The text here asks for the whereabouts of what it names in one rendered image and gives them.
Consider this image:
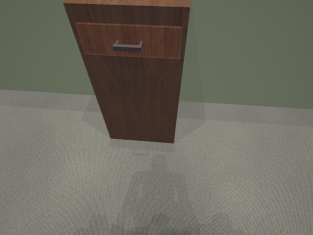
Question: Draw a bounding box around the cabinet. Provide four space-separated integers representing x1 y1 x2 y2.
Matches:
63 0 191 144

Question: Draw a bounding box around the drawer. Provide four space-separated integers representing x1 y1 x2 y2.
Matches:
76 23 182 58

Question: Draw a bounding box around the handle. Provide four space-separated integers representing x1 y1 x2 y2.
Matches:
112 40 143 53

